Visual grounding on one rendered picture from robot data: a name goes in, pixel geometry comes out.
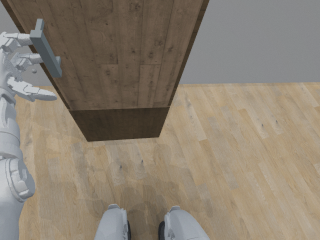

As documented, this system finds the handle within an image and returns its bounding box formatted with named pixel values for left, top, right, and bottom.
left=29, top=18, right=62, bottom=78

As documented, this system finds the cupboard door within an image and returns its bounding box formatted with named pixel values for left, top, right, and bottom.
left=7, top=0, right=204, bottom=111

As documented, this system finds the left robot upper arm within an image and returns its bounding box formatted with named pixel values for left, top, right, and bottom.
left=0, top=158, right=36, bottom=240

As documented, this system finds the right robot thigh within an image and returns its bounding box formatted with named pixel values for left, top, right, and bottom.
left=164, top=209, right=210, bottom=240

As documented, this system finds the left robot thigh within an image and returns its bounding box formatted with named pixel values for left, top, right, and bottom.
left=94, top=208, right=128, bottom=240

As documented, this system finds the robot thigh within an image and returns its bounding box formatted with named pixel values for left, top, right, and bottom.
left=94, top=208, right=128, bottom=240
left=164, top=209, right=210, bottom=240

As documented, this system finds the robot left forearm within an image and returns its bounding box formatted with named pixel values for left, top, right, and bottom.
left=0, top=88, right=24, bottom=161

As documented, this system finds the left robot hand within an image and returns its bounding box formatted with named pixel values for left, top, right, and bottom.
left=0, top=31, right=57, bottom=102

